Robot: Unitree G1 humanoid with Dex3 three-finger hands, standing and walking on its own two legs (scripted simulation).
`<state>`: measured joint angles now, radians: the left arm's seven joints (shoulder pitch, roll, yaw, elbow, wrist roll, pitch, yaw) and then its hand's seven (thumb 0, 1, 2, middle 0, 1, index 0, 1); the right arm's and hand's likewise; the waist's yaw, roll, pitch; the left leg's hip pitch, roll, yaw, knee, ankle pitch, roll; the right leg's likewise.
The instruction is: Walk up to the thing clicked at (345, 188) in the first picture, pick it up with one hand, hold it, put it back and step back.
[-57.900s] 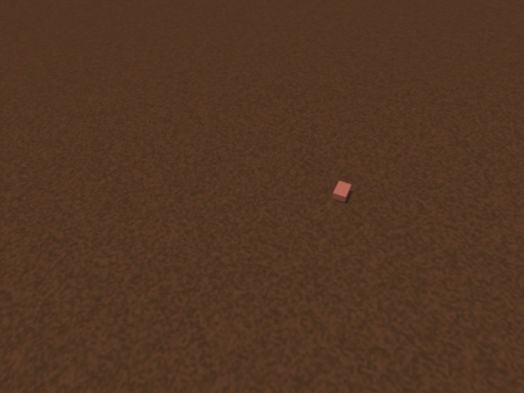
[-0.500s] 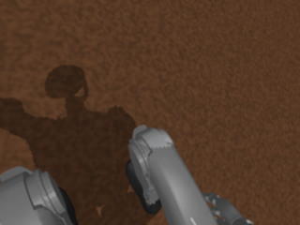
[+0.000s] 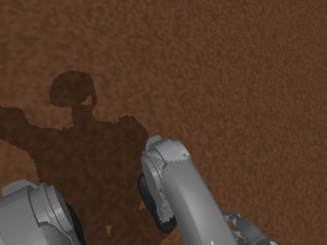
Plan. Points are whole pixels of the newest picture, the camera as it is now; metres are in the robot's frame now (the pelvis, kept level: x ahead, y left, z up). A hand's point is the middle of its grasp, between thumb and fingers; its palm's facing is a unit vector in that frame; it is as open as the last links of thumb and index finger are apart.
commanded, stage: approach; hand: left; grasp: from above
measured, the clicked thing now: out of the picture +0.54 +0.38 -0.30
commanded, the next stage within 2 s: none
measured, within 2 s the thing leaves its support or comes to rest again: neither
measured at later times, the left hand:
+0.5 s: hand out of the picture +0.50 +0.37 -0.17, palm faces -0.47 -0.11 -0.88, open 9.2 cm
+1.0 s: hand out of the picture +0.51 +0.37 -0.17, palm faces -0.47 -0.11 -0.88, open 9.4 cm
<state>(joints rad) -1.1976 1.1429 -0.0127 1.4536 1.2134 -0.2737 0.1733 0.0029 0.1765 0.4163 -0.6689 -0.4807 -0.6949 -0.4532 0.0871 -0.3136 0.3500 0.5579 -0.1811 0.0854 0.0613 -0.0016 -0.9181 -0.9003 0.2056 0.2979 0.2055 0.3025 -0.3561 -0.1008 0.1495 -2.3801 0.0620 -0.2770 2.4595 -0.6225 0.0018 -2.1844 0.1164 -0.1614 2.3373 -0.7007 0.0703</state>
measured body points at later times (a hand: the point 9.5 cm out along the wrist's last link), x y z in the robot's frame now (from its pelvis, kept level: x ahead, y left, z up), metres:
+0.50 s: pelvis +0.00 +0.00 +0.00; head +0.27 +0.12 +0.33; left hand +0.52 +0.38 -0.12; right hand +0.07 -0.26 -0.07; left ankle +0.08 +0.14 -0.29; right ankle +0.11 -0.12 -0.29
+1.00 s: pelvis +0.00 +0.00 +0.00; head +0.27 +0.12 +0.34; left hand +0.53 +0.37 -0.12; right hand +0.06 -0.26 -0.07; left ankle +0.08 +0.14 -0.29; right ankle +0.11 -0.12 -0.29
